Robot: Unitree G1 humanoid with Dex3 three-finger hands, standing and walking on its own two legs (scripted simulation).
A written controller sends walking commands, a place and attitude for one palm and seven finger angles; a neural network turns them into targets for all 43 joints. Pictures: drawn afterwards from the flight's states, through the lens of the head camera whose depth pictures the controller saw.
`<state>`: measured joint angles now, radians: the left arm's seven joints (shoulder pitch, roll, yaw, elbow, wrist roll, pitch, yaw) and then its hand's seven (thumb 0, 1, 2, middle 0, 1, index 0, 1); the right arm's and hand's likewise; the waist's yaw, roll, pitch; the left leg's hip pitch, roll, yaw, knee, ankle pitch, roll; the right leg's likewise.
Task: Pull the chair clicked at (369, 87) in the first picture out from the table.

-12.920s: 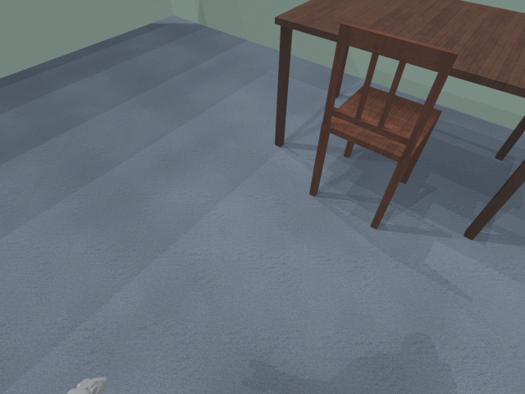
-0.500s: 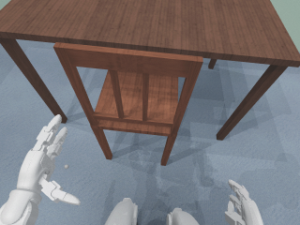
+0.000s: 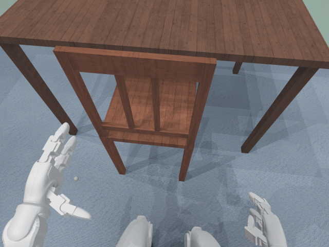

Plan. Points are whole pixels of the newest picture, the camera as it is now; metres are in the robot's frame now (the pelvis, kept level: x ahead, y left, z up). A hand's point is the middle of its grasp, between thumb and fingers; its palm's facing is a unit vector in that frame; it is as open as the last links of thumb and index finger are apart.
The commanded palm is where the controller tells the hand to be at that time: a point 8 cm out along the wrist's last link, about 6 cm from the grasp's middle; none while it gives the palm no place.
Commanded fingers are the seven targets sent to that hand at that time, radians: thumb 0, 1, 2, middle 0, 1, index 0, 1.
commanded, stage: aim the fingers beside a spindle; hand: left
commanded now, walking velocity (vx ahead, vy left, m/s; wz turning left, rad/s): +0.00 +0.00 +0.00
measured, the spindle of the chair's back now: (126, 104) +0.51 +0.16 -0.02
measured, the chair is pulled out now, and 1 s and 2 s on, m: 0.00 0.00 0.00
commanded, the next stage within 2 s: none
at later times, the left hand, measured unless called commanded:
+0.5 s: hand (98, 164) +0.29 +0.17 +0.03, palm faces -0.08 -1.00 -0.04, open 17.0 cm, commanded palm +0.27 +0.23 +0.03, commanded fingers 0.00 -0.50 0.30 -0.06 -0.08 -0.06 -0.08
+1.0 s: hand (113, 151) +0.33 +0.15 +0.01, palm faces -0.06 -1.00 -0.04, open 16.9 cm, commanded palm +0.31 +0.21 +0.01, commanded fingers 0.00 -0.50 0.30 -0.06 -0.08 -0.06 -0.08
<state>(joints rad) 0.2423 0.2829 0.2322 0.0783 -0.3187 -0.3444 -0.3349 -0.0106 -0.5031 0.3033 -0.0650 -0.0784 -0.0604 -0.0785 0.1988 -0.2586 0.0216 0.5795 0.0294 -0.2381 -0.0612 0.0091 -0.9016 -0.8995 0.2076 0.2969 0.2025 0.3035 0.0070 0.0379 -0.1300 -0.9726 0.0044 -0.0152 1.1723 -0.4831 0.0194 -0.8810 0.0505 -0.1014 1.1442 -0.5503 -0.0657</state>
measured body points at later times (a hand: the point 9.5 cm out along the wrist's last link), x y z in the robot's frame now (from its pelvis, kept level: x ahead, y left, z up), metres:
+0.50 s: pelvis +0.00 +0.02 -0.01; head +0.09 +0.02 +0.43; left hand +0.29 +0.23 +0.04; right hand +0.16 -0.23 -0.10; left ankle +0.05 +0.11 -0.65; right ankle +0.01 -0.08 -0.65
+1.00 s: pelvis +0.00 +0.01 -0.02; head +0.10 +0.01 +0.42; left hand +0.33 +0.21 +0.02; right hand +0.16 -0.24 -0.12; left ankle +0.05 +0.11 -0.65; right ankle +0.01 -0.08 -0.65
